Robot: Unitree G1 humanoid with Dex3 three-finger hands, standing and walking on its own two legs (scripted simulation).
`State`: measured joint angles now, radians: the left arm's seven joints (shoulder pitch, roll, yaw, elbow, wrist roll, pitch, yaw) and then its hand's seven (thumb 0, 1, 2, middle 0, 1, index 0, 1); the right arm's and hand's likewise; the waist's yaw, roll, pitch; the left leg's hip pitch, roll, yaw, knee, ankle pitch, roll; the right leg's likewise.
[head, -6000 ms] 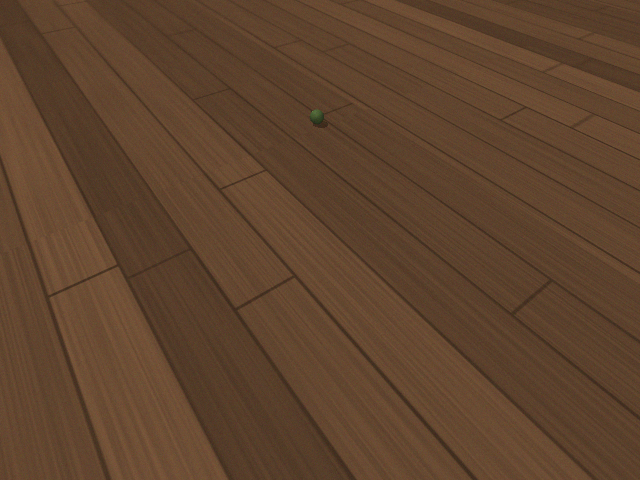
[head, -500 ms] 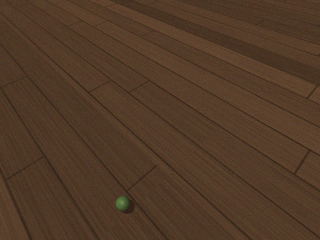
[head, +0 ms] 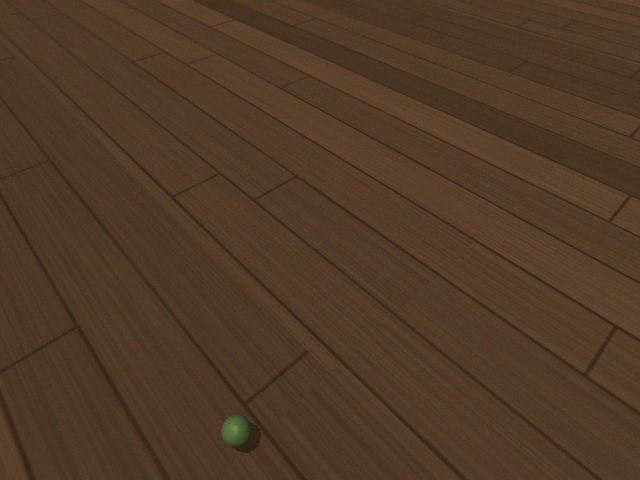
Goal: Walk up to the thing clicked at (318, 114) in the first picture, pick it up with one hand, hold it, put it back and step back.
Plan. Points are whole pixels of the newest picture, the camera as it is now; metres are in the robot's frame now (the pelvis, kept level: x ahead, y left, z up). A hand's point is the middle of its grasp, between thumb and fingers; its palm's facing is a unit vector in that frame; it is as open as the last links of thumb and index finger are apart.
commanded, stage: walk up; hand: left
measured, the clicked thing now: (236, 430) +0.43 +0.26 -0.73
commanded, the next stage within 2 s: none
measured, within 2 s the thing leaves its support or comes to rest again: neither
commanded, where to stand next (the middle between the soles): +0.06 +0.01 m, yaw +1 degrees
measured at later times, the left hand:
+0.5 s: hand out of the picture +0.11 +0.26 -0.15, palm faces -0.01 -0.94 -0.33, open 7.4 cm
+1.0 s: hand out of the picture +0.09 +0.26 -0.15, palm faces +0.01 -0.94 -0.33, open 7.4 cm
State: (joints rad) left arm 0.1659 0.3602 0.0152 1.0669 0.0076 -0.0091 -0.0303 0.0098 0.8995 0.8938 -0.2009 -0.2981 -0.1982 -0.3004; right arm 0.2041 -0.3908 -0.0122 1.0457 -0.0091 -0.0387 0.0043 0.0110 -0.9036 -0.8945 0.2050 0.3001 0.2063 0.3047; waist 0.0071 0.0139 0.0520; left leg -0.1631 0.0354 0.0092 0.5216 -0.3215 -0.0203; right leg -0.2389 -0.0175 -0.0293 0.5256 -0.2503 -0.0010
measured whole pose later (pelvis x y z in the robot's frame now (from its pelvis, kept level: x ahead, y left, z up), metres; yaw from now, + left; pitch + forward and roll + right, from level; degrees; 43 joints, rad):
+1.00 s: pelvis +0.00 +0.00 +0.00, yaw +0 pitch -3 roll +0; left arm 0.10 0.35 0.03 1.08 0.01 0.00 -0.02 0.01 0.90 0.89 -0.20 -0.30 -0.20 -0.30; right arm 0.14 -0.36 -0.01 1.08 -0.01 -0.02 0.00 0.01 -0.90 -0.89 0.21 0.30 0.21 0.30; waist 0.01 0.00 0.07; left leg -0.10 0.03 0.01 0.45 -0.30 -0.02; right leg -0.18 -0.02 -0.03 0.47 -0.23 0.00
